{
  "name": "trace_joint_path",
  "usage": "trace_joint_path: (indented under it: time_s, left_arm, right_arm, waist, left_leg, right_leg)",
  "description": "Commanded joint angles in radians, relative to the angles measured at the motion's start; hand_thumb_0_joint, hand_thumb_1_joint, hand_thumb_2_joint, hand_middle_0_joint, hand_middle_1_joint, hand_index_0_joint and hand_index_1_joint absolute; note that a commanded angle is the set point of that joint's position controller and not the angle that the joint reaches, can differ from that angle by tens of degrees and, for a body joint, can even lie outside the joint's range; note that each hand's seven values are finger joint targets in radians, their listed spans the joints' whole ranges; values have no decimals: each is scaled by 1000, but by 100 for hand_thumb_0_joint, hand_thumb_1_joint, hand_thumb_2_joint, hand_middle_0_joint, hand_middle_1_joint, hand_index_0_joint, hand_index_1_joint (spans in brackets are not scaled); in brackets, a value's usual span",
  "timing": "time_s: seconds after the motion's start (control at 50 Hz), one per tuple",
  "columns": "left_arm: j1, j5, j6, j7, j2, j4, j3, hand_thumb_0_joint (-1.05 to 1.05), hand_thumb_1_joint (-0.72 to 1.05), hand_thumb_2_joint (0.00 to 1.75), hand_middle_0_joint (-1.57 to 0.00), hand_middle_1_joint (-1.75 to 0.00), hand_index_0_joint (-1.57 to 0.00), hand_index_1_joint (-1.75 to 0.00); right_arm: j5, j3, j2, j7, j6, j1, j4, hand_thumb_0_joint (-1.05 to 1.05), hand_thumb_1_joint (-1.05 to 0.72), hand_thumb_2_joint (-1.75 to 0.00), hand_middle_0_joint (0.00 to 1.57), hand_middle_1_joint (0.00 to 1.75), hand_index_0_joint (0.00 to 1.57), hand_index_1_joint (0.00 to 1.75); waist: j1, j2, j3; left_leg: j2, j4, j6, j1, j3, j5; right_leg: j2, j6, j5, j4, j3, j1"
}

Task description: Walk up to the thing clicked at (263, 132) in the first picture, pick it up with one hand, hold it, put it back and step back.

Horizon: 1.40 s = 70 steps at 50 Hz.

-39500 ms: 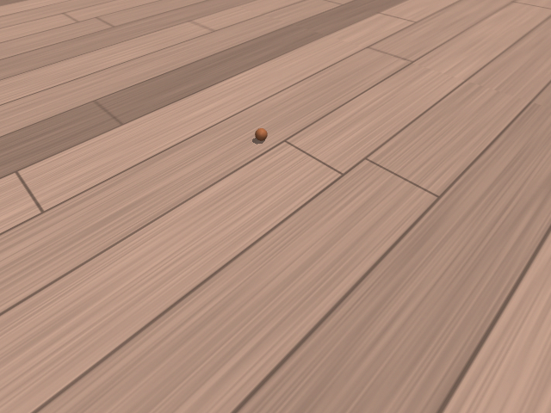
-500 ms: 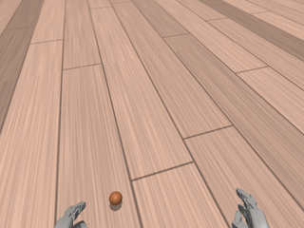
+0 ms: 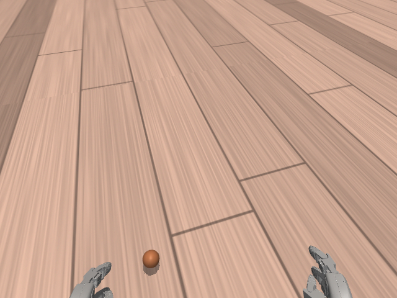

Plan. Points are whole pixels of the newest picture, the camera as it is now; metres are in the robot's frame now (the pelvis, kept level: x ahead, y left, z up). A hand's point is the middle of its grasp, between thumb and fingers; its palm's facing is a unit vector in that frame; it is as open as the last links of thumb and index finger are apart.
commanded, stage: home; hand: left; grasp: from above
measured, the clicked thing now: (151, 258) +0.46 +0.24 -0.68
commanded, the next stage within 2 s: stand in 0.52 s
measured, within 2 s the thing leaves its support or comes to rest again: neither
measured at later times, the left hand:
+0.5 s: hand out of the picture +0.16 +0.18 -0.05, palm faces +0.03 -0.98 -0.21, open 7.4 cm
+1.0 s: hand out of the picture +0.08 +0.24 -0.10, palm faces +0.02 -0.94 -0.34, open 7.4 cm
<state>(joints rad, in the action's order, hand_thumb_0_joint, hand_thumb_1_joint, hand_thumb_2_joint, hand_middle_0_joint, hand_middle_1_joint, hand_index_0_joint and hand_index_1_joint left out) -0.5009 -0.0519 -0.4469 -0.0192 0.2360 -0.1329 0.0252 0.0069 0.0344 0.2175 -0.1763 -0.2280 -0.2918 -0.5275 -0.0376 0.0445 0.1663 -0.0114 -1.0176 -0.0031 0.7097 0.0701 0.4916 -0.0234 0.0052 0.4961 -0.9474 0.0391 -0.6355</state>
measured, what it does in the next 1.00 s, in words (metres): stands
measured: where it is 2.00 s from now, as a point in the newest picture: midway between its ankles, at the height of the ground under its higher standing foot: outside the picture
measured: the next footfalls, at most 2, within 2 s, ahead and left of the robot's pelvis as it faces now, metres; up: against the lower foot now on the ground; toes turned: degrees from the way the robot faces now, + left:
none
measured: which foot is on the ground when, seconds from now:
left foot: down 0.00-1.00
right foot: down 0.00-1.00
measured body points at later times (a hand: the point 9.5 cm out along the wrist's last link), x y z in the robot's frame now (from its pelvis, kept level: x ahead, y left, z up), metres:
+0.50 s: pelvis +0.00 +0.00 +0.00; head +0.02 +0.01 +0.45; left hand +0.16 +0.23 -0.03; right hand +0.16 -0.24 -0.06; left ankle +0.01 +0.12 -0.68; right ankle -0.01 -0.13 -0.68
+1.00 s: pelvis +0.00 +0.00 +0.05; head +0.01 +0.01 +0.50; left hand +0.08 +0.29 -0.08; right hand +0.09 -0.27 -0.08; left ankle +0.01 +0.12 -0.68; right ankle -0.01 -0.13 -0.68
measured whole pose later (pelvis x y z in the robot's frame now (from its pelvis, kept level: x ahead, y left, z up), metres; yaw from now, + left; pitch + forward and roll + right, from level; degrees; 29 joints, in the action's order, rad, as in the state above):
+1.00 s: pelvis +0.00 +0.00 +0.05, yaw +0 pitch -1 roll +0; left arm -0.22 0.04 -0.03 -0.04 0.28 0.88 0.05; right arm -0.05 -0.05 0.28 -0.02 -0.02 -0.18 -0.95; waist 0.02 0.00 -0.04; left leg 0.02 -0.62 0.01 0.29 0.02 0.32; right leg 0.02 0.02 0.35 -0.62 -0.01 -0.26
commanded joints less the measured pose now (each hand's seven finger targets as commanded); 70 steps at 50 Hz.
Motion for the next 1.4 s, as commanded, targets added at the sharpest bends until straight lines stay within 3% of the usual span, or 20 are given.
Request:
trace_joint_path:
  time_s: [0.0, 0.08, 0.1, 0.12, 0.16, 0.18, 0.22, 0.24, 0.32, 0.34, 0.58, 0.6, 0.62, 0.64, 0.68, 0.74, 0.84, 0.9, 0.98, 1.38]
  left_arm:
    - [15, 3, 47, -6, 109, -205, 72, 0, 90, 90, -20, -30, -20, -30]
    - [12, 4, 46, -9, 114, -190, 77, 0, 90, 90, -20, -30, -20, -30]
    - [17, 4, 46, -6, 82, -201, 45, 0, 90, 90, -20, -30, -20, -30]
    - [10, 3, 46, -9, 110, -203, 77, 0, 90, 90, -20, -30, -20, -30]
    - [7, 0, 43, -4, 75, -194, 41, 0, 90, 90, -20, -30, -20, -30]
    - [11, -1, 46, -9, 118, -211, 83, 0, 90, 90, -20, -30, -20, -30]
    - [17, 3, 46, -8, 93, -203, 54, 0, 90, 90, -20, -30, -20, -30]
    - [13, 2, 48, -10, 112, -210, 74, 0, 90, 90, -20, -30, -20, -30]
    - [5, 0, 46, -8, 86, -208, 49, 0, 90, 90, -20, -30, -20, -30]
    - [9, -2, 48, -10, 116, -221, 77, 0, 90, 90, -20, -30, -20, -30]
    - [16, 1, 44, -11, 103, -217, 57, 0, 90, 90, -20, -30, -20, -30]
    - [310, 114, 248, -47, 178, 134, 59, 0, 90, 90, -20, -30, -20, -30]
    - [216, 116, 318, -42, 190, 325, 81, 0, 90, 90, -20, -30, -20, -30]
    - [218, 118, 352, -34, 195, 369, 77, 0, 90, 90, -20, -30, -20, -30]
    - [227, 122, 395, -27, 207, 465, 63, 0, 90, 90, -20, -30, -20, -30]
    - [291, 99, 408, -24, 198, 599, 68, 0, 90, 90, -20, -30, -20, -30]
    - [317, 98, 436, -27, 176, 800, 65, 0, 90, 90, -20, -30, -20, -30]
    - [339, 96, 454, -25, 193, 886, 66, 0, 90, 90, -20, -30, -20, -30]
    - [345, 84, 462, -28, 200, 984, 64, 0, 90, 90, -20, -30, -20, -30]
    - [374, 80, 463, -25, 231, 1211, 50, 0, 90, 90, -20, -30, -20, -30]
  right_arm:
    - [0, -55, 130, -12, -56, 66, 159, 0, -90, -90, 20, 30, 20, 30]
    - [2, -60, 136, -12, -53, 68, 160, 0, -90, -90, 20, 30, 20, 30]
    - [1, -50, 121, -11, -53, 65, 165, 0, -90, -90, 20, 30, 20, 30]
    - [1, -60, 134, -11, -52, 63, 165, 0, -90, -90, 20, 30, 20, 30]
    - [2, -51, 122, -9, -52, 60, 165, 0, -90, -90, 20, 30, 20, 30]
    - [2, -60, 135, -11, -50, 65, 166, 0, -90, -90, 20, 30, 20, 30]
    - [3, -53, 125, -11, -51, 67, 172, 0, -90, -90, 20, 30, 20, 30]
    - [1, -56, 129, -10, -49, 63, 171, 0, -90, -90, 20, 30, 20, 30]
    - [4, -53, 126, -10, -47, 62, 171, 0, -90, -90, 20, 30, 20, 30]
    - [5, -59, 134, -11, -45, 60, 168, 0, -90, -90, 20, 30, 20, 30]
    - [5, -58, 134, -6, -38, 62, 172, 0, -90, -90, 20, 30, 20, 30]
    - [-115, -89, 222, 54, 57, 144, -93, 0, -90, -90, 20, 30, 20, 30]
    - [-114, -109, 237, 77, 95, 149, -104, 0, -90, -90, 20, 30, 20, 30]
    - [-120, -112, 246, 94, 113, 121, -76, 0, -90, -90, 20, 30, 20, 30]
    - [-88, -114, 226, 124, 124, 131, -123, 0, -90, -90, 20, 30, 20, 30]
    - [-55, -117, 201, 150, 140, 151, -178, 0, -90, -90, 20, 30, 20, 30]
    - [-61, -118, 208, 155, 164, 179, -266, 0, -90, -90, 20, 30, 20, 30]
    - [-58, -118, 207, 148, 178, 162, -316, 0, -90, -90, 20, 30, 20, 30]
    - [-50, -115, 219, 142, 185, 148, -380, 0, -90, -90, 20, 30, 20, 30]
    - [-33, -104, 248, 139, 201, 168, -531, 0, -90, -90, 20, 30, 20, 30]
  waist:
    - [2, 11, 85]
    - [1, 6, 62]
    - [-2, 20, 71]
    - [0, 11, 81]
    - [-8, 15, 83]
    - [2, 7, 88]
    - [-5, 4, 80]
    - [-1, 9, 88]
    - [-4, 4, 83]
    - [0, 16, 96]
    - [-1, 41, 72]
    - [78, -11, -173]
    - [74, -55, -68]
    - [48, -75, -51]
    - [59, -56, 7]
    - [65, -83, -31]
    - [73, 0, -97]
    - [55, -56, -132]
    - [47, -35, -122]
    - [50, -31, -197]
  left_leg:
    - [12, 158, 18, -136, -18, -252]
    - [8, 172, 17, -127, -12, -219]
    - [11, 167, 17, -126, -13, -227]
    - [10, 166, 18, -130, -16, -220]
    - [11, 158, 17, -137, -17, -255]
    - [11, 156, 19, -129, -16, -247]
    - [11, 155, 19, -129, -18, -244]
    - [14, 157, 18, -127, -17, -234]
    - [12, 148, 20, -134, -22, -258]
    - [11, 149, 19, -138, -19, -261]
    - [8, 172, 13, -131, -7, -235]
    - [-55, 282, 67, -162, 33, -411]
    - [-36, 273, 77, -224, 9, -420]
    - [-27, 267, 74, -242, 31, -398]
    - [-19, 283, 70, -328, 17, -437]
    - [-8, 334, 59, -361, 9, -370]
    - [-58, 492, 69, -391, 83, -272]
    - [-33, 503, 49, -444, 40, -321]
    - [-56, 568, 47, -522, 52, -422]
    - [-79, 734, 28, -582, 52, -374]
  right_leg:
    - [-11, -8, -235, 147, 16, 30]
    - [-13, -11, -203, 145, 19, 16]
    - [-12, -10, -213, 147, 19, 18]
    - [-12, -10, -207, 146, 16, 22]
    - [-12, -10, -238, 143, 17, 24]
    - [-11, -9, -231, 144, 16, 28]
    - [-10, -9, -230, 143, 16, 22]
    - [-10, -8, -223, 144, 14, 26]
    - [-8, -8, -248, 145, 13, 27]
    - [-9, -10, -246, 141, 12, 33]
    - [-13, -15, -216, 133, 21, 14]
    - [61, -48, -246, 172, -82, 164]
    - [75, -78, -260, 211, -126, 225]
    - [69, -95, -269, 221, -149, 214]
    - [98, -81, -402, 224, -158, 305]
    - [106, -61, -324, 303, -153, 312]
    - [85, -35, -256, 362, -110, 353]
    - [113, -45, -310, 446, -147, 371]
    - [116, -35, -400, 492, -130, 442]
    - [127, -20, -373, 644, -127, 533]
